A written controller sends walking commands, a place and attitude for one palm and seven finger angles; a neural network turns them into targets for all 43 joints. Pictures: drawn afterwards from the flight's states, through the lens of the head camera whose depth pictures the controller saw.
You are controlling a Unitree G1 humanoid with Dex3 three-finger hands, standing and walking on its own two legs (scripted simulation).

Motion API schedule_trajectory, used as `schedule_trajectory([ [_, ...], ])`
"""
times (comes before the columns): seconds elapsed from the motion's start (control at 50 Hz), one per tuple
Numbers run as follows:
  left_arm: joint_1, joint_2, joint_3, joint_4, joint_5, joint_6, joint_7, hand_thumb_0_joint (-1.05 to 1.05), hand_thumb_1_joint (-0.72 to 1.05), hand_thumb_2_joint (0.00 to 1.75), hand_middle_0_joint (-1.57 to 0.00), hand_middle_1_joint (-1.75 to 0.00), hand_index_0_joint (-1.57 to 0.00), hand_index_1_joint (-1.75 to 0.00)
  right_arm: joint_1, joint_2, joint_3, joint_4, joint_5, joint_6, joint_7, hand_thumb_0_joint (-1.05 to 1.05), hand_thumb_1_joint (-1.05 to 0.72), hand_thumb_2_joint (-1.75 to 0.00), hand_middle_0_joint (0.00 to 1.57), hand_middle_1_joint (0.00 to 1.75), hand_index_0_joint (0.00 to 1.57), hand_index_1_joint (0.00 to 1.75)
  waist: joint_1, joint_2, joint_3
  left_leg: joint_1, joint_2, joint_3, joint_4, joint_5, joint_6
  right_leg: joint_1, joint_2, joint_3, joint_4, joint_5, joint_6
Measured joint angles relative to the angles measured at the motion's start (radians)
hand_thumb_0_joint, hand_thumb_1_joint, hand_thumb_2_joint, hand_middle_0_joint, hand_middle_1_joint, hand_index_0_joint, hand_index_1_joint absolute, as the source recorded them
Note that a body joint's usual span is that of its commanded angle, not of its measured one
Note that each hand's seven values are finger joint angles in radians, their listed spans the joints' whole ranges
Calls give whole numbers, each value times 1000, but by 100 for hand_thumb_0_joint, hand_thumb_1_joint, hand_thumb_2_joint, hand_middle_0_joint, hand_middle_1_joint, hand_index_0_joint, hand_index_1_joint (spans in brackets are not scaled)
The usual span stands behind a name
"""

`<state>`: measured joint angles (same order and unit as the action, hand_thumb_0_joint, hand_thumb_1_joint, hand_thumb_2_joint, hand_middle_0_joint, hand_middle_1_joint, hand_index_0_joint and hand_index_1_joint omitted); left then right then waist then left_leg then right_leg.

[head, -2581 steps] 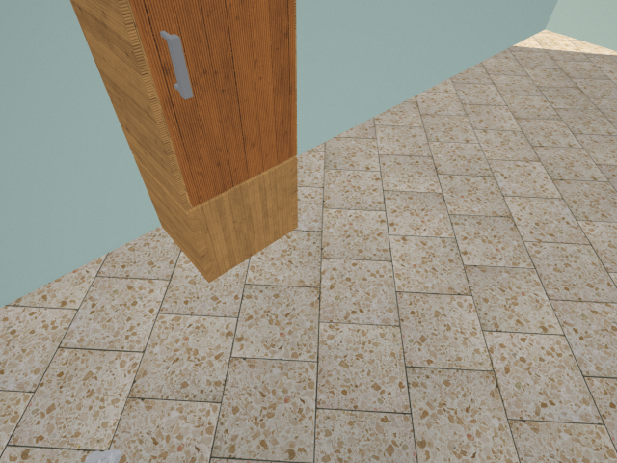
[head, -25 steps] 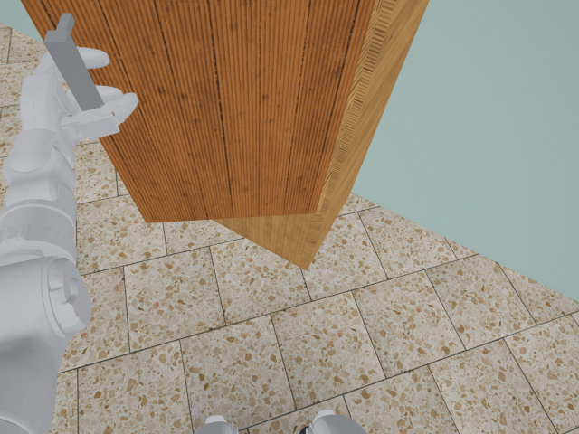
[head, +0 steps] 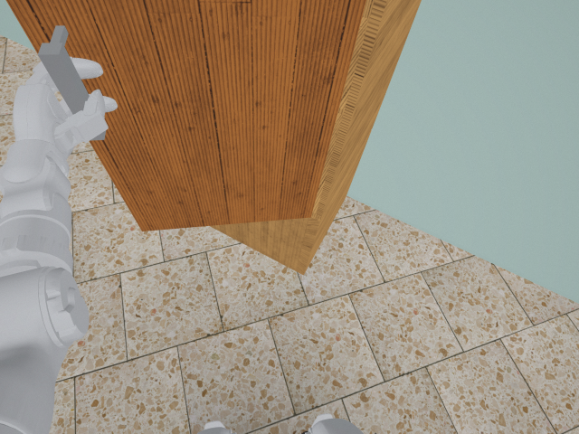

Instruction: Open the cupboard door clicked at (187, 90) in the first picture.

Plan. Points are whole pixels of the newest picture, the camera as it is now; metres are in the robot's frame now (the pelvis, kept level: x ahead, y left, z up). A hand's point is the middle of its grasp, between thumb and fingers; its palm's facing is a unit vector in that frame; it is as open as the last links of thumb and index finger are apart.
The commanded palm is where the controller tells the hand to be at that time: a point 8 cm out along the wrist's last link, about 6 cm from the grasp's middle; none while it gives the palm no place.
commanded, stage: pull the door open along its arc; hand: left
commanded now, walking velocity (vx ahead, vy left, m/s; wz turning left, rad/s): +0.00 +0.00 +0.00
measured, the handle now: (79, 86) +0.56 +0.23 +0.13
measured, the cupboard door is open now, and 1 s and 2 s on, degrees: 36 77 77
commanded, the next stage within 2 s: open thumb and fingers to let go in 0.94 s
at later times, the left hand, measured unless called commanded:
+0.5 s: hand (120, 190) +0.39 +0.16 +0.12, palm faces +0.33 -0.94 +0.08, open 5.9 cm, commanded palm +0.34 +0.20 +0.12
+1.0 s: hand (212, 278) +0.28 +0.06 +0.12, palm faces +0.41 -0.91 +0.00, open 6.1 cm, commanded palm +0.23 +0.10 +0.12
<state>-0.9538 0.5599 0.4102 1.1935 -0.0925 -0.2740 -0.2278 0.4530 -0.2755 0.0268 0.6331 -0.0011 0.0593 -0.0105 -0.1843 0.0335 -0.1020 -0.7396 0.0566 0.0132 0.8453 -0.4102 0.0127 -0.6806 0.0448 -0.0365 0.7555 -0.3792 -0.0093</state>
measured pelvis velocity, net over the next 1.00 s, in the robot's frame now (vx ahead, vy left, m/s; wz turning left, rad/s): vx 0.00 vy -0.03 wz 0.06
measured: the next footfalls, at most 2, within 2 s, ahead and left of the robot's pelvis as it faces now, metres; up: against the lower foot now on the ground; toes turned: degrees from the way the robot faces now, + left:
none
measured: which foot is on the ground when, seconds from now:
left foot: down 0.00-1.00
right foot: down 0.00-1.00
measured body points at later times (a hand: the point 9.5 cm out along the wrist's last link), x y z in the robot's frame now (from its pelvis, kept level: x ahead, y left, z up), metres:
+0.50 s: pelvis +0.00 +0.00 +0.01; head +0.03 +0.00 +0.46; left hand +0.37 +0.21 +0.12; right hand +0.13 -0.24 -0.09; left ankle -0.01 +0.11 -0.70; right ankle -0.02 -0.12 -0.70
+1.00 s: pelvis +0.00 -0.03 +0.02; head -0.02 -0.05 +0.47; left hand +0.25 +0.11 +0.13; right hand +0.17 -0.24 -0.08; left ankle -0.01 +0.11 -0.70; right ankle -0.02 -0.12 -0.70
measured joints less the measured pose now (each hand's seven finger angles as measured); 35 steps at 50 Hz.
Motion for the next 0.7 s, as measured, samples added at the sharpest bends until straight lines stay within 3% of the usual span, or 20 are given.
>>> schedule_trajectory([
  [0.16,167,-64,1,-174,-48,16,-10,1,76,77,-35,-135,-37,-134,1,2,-11,-30,14,14,8,1,-91,-90,20,30,21,30,27,3,-18,58,4,23,-35,1,1,45,4,23,-27,5,1],
  [0.34,450,-213,-85,-513,-118,84,34,1,72,74,-35,-135,-35,-135,-48,15,-23,-62,37,-2,13,1,-91,-90,20,30,20,30,86,8,-31,168,-5,32,-89,9,2,150,-4,32,-70,9,4],
  [0.4,517,-324,-118,-644,-119,124,189,2,70,73,-35,-135,-36,-134,-86,25,-29,-57,31,-27,22,1,-91,-90,20,29,20,30,116,8,-30,192,-11,29,-97,14,2,174,-10,29,-74,9,5],
  [0.48,593,-449,-187,-789,-45,165,411,1,71,75,-35,-135,-36,-132,-152,41,-28,-55,10,-44,40,1,-91,-90,20,29,20,30,140,7,-30,213,-22,21,-102,21,0,194,-20,20,-65,5,4],
  [0.54,623,-510,-248,-843,13,200,542,0,71,76,-35,-135,-35,-132,-197,56,-24,-57,-5,-38,41,1,-91,-90,20,29,20,30,153,5,-25,231,-29,10,-103,27,-3,213,-26,8,-58,0,0],
  [0.62,647,-564,-315,-880,58,247,659,0,72,78,-33,-134,-35,-132,-240,73,-14,-55,-20,-27,29,1,-91,-90,20,29,20,30,167,3,-16,258,-34,-6,-110,37,-9,243,-32,-7,-57,-1,-6],
  [0.7,696,-602,-372,-932,83,277,727,0,73,78,-32,-133,-35,-132,-258,84,-9,-55,-30,-19,20,1,-91,-90,20,30,20,30,176,3,-7,288,-37,-16,-124,47,-16,273,-33,-17,-63,1,-14],
])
